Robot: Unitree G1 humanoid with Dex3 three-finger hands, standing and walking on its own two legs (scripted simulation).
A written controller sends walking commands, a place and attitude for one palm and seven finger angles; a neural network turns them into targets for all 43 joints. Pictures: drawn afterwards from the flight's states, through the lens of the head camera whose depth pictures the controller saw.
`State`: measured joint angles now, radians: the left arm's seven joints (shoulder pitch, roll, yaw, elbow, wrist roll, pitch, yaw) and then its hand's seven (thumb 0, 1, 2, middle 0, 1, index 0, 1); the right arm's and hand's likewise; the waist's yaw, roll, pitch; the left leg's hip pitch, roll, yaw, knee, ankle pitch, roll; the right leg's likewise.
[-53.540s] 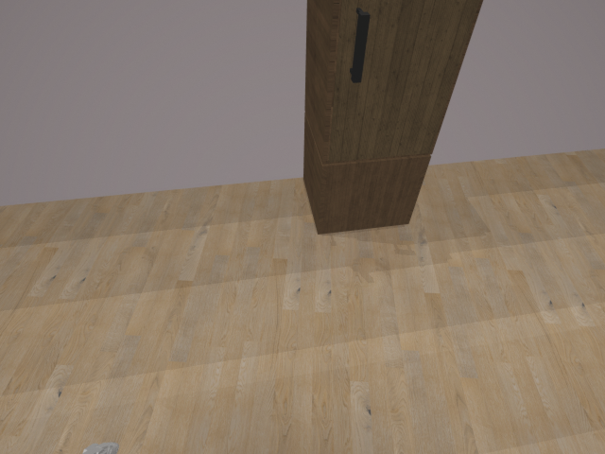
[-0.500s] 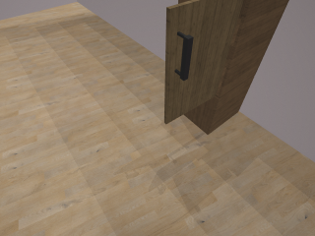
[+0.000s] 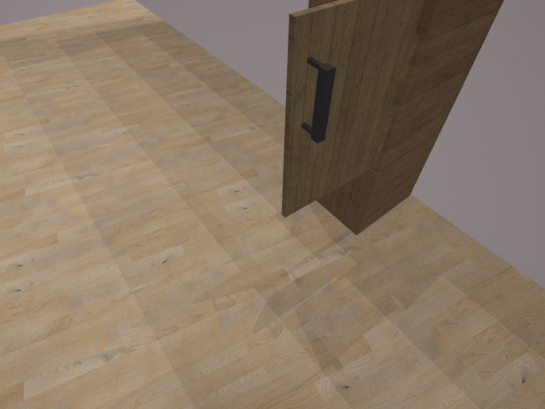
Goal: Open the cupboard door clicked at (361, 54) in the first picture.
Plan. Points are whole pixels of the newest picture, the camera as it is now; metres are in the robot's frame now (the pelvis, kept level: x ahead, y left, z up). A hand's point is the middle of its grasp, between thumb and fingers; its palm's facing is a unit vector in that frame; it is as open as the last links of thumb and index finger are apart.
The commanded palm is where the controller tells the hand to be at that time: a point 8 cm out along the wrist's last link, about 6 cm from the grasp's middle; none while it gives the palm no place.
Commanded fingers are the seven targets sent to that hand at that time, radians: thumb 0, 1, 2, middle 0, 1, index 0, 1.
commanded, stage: look to check the result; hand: left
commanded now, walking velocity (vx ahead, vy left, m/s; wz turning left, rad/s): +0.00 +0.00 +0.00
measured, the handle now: (315, 101) +0.71 -0.06 +0.07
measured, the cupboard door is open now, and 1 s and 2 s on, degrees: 87 87 87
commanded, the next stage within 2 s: stand and wait in 0.38 s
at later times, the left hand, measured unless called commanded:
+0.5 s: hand out of the picture +0.06 +0.21 -0.16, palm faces +0.02 -0.96 -0.27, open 7.4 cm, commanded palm none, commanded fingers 0.00 0.90 0.90 -0.20 -0.30 -0.20 -0.30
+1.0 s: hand out of the picture +0.08 +0.22 -0.16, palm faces +0.00 -0.95 -0.30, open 7.4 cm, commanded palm none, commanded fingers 0.00 0.90 0.90 -0.20 -0.30 -0.20 -0.30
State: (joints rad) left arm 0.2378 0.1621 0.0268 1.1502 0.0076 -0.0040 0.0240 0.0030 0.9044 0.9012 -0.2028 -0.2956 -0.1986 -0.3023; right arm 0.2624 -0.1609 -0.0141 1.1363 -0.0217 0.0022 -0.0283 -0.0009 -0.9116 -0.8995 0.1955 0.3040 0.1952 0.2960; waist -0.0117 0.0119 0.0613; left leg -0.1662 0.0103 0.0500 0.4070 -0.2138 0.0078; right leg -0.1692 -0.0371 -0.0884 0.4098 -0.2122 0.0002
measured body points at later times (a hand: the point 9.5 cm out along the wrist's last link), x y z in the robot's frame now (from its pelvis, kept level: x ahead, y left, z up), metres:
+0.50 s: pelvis +0.01 +0.00 +0.00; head +0.03 -0.01 +0.45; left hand +0.06 +0.26 -0.14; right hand +0.06 -0.26 -0.15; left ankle +0.00 +0.11 -0.74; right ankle +0.01 -0.12 -0.74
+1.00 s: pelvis +0.02 -0.01 +0.01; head +0.04 -0.02 +0.45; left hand +0.08 +0.27 -0.14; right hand +0.08 -0.28 -0.15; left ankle +0.00 +0.11 -0.74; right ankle +0.01 -0.12 -0.74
